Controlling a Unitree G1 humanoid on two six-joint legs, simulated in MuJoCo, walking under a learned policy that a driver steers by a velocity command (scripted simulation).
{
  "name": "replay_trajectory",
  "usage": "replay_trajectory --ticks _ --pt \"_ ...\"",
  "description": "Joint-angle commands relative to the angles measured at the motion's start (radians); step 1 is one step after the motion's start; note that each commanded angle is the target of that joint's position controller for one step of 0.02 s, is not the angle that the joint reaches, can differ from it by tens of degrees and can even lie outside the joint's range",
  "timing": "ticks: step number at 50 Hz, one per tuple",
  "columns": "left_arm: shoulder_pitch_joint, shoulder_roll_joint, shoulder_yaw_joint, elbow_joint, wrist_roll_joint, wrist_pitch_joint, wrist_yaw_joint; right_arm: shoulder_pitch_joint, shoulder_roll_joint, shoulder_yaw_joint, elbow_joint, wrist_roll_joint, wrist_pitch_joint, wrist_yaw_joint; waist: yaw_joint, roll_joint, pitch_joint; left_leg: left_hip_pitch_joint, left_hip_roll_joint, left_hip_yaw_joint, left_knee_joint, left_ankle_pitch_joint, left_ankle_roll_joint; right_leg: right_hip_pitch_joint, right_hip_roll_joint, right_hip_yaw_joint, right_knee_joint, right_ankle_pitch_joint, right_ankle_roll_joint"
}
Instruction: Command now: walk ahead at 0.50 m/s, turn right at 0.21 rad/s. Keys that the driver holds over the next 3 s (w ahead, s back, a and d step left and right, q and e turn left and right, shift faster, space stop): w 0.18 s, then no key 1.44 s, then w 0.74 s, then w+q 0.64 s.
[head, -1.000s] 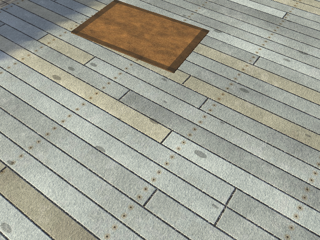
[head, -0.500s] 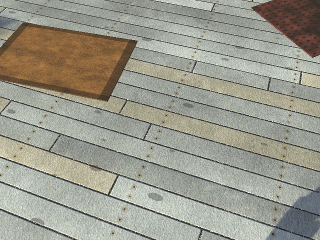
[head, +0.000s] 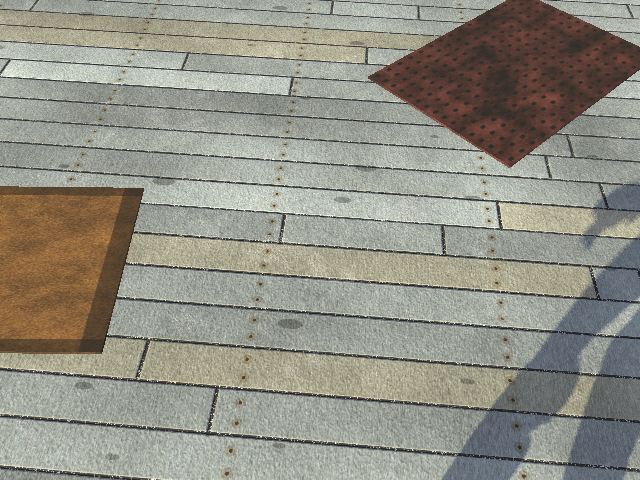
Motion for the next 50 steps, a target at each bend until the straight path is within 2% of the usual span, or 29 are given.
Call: replay_trajectory --ticks 1,3,6,9,11,13,14,15,16,17,18,19,20,21,23,24,26,28,30,32,33,34,35,36,37,39,41,45,50 --pt "-0.019 0.054 0.013 -0.088 0.005 -0.018 -0.005 0.003 -0.123 -0.023 -0.04 0.01 -0.016 -0.007 0.011 0.137 -0.022 0.152 0.274 -0.302 -0.244 0.096 0.198 -0.181 -0.088 0.017 -0.106 0.049 0.01" --pt "-0.081 0.036 0.001 -0.113 0.013 -0.022 -0.008 0.022 -0.156 -0.031 -0.028 0.016 -0.013 -0.013 -0.004 0.114 -0.013 0.152 0.279 -0.252 -0.269 0.162 0.207 -0.189 -0.099 -0.004 -0.226 0.125 0.023" --pt "-0.169 0.019 -0.01 -0.131 0.008 -0.031 -0.018 0.049 -0.177 -0.033 -0.014 0.025 0.0 -0.017 -0.034 0.113 0.0 0.144 0.245 -0.16 -0.28 0.194 0.178 -0.137 -0.083 -0.037 -0.415 0.286 0.029" --pt "-0.251 0.025 -0.01 -0.152 -0.002 -0.036 -0.029 0.105 -0.186 -0.03 0.011 0.033 0.012 -0.016 -0.066 0.118 0.016 0.164 0.246 -0.126 -0.264 0.202 0.159 -0.084 -0.053 -0.065 -0.53 0.368 0.03" --pt "-0.287 0.033 -0.007 -0.169 0.001 -0.041 -0.037 0.126 -0.186 -0.027 0.028 0.031 0.027 -0.018 -0.066 0.125 0.029 0.213 0.259 -0.123 -0.21 0.325 0.138 -0.067 -0.029 -0.07 -0.589 0.357 0.015" --pt "-0.257 0.056 0.004 -0.167 0.009 -0.047 -0.044 0.12 -0.198 -0.029 0.036 0.031 0.042 -0.024 -0.031 0.142 -0.006 0.259 0.26 -0.113 -0.114 0.472 0.102 0.014 -0.003 -0.072 -0.648 0.343 -0.014" --pt "-0.177 0.075 0.016 -0.14 0.019 -0.049 -0.043 0.097 -0.202 -0.028 0.031 0.033 0.045 -0.027 0.021 0.138 -0.053 0.249 0.234 -0.09 -0.026 0.578 0.077 0.138 0.023 -0.092 -0.695 0.397 -0.035" --pt "-0.077 0.113 0.033 -0.108 0.029 -0.048 -0.036 0.097 -0.184 -0.021 0.025 0.029 0.043 -0.029 0.068 0.118 -0.12 0.201 0.187 -0.061 0.104 0.597 0.044 0.31 0.014 -0.091 -0.724 0.517 -0.063" --pt "0.055 0.188 0.048 -0.09 0.051 -0.044 -0.024 0.087 -0.132 0.001 -0.009 -0.001 0.035 -0.032 0.111 0.009 -0.257 0.029 0.126 -0.021 0.354 0.308 -0.008 0.583 -0.17 0.083 -0.645 0.898 -0.126" --pt "0.066 0.219 0.044 -0.089 0.054 -0.028 -0.022 0.265 -0.036 0.036 0.011 -0.009 0.027 -0.021 0.048 -0.238 -0.41 -0.263 0.011 -0.028 0.696 -0.469 -0.072 0.867 -0.437 0.393 -0.617 1.126 -0.32" --pt "0.093 0.154 0.034 -0.08 0.035 -0.014 -0.029 0.259 -0.138 0.012 0.043 0.013 0.03 -0.019 0.089 -0.147 -0.46 -0.286 0.038 -0.14 0.791 -0.518 -0.073 0.811 -0.402 0.436 -0.662 0.979 -0.316" --pt "0.022 0.128 0.023 -0.082 0.024 -0.01 -0.032 0.16 -0.173 0.0 0.016 0.033 0.036 -0.02 0.081 -0.101 -0.311 -0.351 0.075 -0.115 0.812 -0.473 -0.075 0.701 -0.345 0.318 -0.692 0.92 -0.276" --pt "-0.053 0.096 0.011 -0.082 0.022 -0.011 -0.032 0.099 -0.153 0.003 0.006 0.028 0.047 -0.029 0.056 -0.037 -0.227 -0.349 0.111 -0.094 0.762 -0.405 -0.081 0.578 -0.295 0.247 -0.724 0.877 -0.243" --pt "-0.107 0.07 0.001 -0.081 0.025 -0.013 -0.035 0.075 -0.145 0.0 0.005 0.015 0.063 -0.037 0.028 -0.015 -0.168 -0.303 0.135 -0.094 0.699 -0.357 -0.09 0.449 -0.266 0.199 -0.763 0.827 -0.226" --pt "-0.178 0.069 0.003 -0.068 0.045 -0.02 -0.039 0.116 -0.101 0.006 0.018 0.01 0.095 -0.048 -0.035 -0.063 -0.142 -0.122 0.144 -0.078 0.573 -0.277 -0.104 0.251 -0.22 0.114 -0.825 0.786 -0.213" --pt "-0.201 0.072 0.005 -0.061 0.05 -0.022 -0.039 0.13 -0.085 0.009 0.026 0.008 0.104 -0.053 -0.048 -0.077 -0.141 -0.063 0.135 -0.064 0.506 -0.261 -0.11 0.201 -0.204 0.079 -0.839 0.778 -0.216" --pt "-0.209 0.077 0.006 -0.041 0.048 -0.02 -0.032 0.102 -0.075 0.013 0.025 0.0 0.112 -0.06 -0.04 -0.085 -0.153 0.001 0.125 -0.054 0.381 -0.19 -0.108 0.175 -0.19 0.052 -0.852 0.696 -0.213" --pt "-0.198 0.085 0.007 -0.018 0.042 -0.011 -0.025 0.064 -0.088 0.009 0.023 -0.001 0.122 -0.06 -0.023 -0.085 -0.155 0.046 0.12 -0.051 0.295 -0.095 -0.098 0.167 -0.191 0.061 -0.874 0.491 -0.203" --pt "-0.203 0.08 0.002 0.001 0.036 0.0 -0.02 0.03 -0.091 0.006 0.02 -0.004 0.128 -0.058 -0.022 -0.073 -0.116 0.099 0.11 -0.042 0.197 -0.025 -0.077 0.122 -0.175 0.07 -0.888 0.209 -0.175" --pt "-0.182 0.046 -0.013 0.027 0.034 0.006 -0.02 0.001 -0.093 0.006 0.013 -0.02 0.126 -0.057 -0.026 -0.045 -0.059 0.16 0.111 -0.047 0.065 0.043 -0.047 0.072 -0.125 0.068 -0.883 -0.039 -0.107" --pt "-0.147 0.029 -0.021 0.045 0.04 0.006 -0.02 -0.011 -0.118 0.004 -0.001 -0.024 0.122 -0.06 -0.015 -0.009 -0.035 0.175 0.162 -0.103 0.008 0.089 -0.025 0.059 -0.094 0.061 -0.858 -0.109 -0.061" --pt "-0.096 0.042 -0.015 0.054 0.046 0.005 -0.021 -0.03 -0.182 -0.008 -0.009 -0.014 0.12 -0.066 0.033 0.091 -0.011 0.149 0.204 -0.127 0.012 0.089 0.0 0.055 -0.035 0.02 -0.817 -0.117 -0.025" --pt "-0.087 0.037 -0.015 0.059 0.041 0.011 -0.012 -0.052 -0.174 -0.013 0.011 -0.003 0.118 -0.062 0.045 0.181 -0.002 0.02 0.177 -0.122 -0.016 -0.138 0.014 0.148 0.006 -0.045 -0.787 -0.032 0.0" --pt "-0.117 0.056 -0.011 0.063 0.039 0.017 -0.004 -0.069 -0.122 -0.002 0.01 -0.006 0.11 -0.057 0.029 0.167 0.017 -0.047 0.155 -0.118 -0.047 -0.207 0.002 0.212 0.004 -0.051 -0.754 0.026 0.006" --pt "-0.123 0.053 -0.01 0.066 0.035 0.023 0.002 -0.08 -0.094 0.008 0.015 -0.012 0.102 -0.055 0.033 0.161 0.009 -0.061 0.15 -0.11 -0.053 -0.181 -0.016 0.243 -0.002 -0.05 -0.74 0.071 -0.002" --pt "-0.104 0.051 -0.009 0.085 0.038 0.031 0.007 -0.083 -0.093 0.01 0.027 -0.007 0.086 -0.051 0.032 0.141 -0.005 -0.021 0.137 -0.095 -0.028 -0.063 -0.034 0.258 -0.009 -0.044 -0.732 0.146 -0.012" --pt "-0.102 0.049 -0.008 0.101 0.034 0.028 0.006 -0.063 -0.101 0.009 0.046 -0.001 0.079 -0.053 0.023 0.108 -0.034 0.025 0.131 -0.084 0.003 0.033 -0.036 0.273 -0.015 -0.042 -0.722 0.225 -0.016" --pt "-0.108 0.046 -0.006 0.135 0.025 0.029 0.006 -0.059 -0.1 0.01 0.073 0.003 0.084 -0.058 0.015 0.071 -0.052 0.063 0.122 -0.073 0.026 0.127 -0.029 0.298 -0.018 -0.047 -0.706 0.32 -0.011" --pt "-0.108 0.048 -0.004 0.18 0.021 0.04 0.012 -0.065 -0.095 0.011 0.106 0.005 0.092 -0.059 0.017 0.044 -0.044 0.07 0.111 -0.062 0.025 0.151 -0.027 0.324 -0.02 -0.048 -0.703 0.359 -0.008"
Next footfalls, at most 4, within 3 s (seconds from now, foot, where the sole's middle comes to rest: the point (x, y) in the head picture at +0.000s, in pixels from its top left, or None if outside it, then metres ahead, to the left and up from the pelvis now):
0.30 right None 0.33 -0.15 -0.78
0.66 left None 0.33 0.09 -0.78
2.32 right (388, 378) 0.71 -0.15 -0.78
2.88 left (279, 272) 1.01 0.10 -0.78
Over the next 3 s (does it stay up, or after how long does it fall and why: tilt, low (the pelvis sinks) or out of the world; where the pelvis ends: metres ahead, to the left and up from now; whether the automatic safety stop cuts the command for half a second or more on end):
stays up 0.92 0.02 -0.01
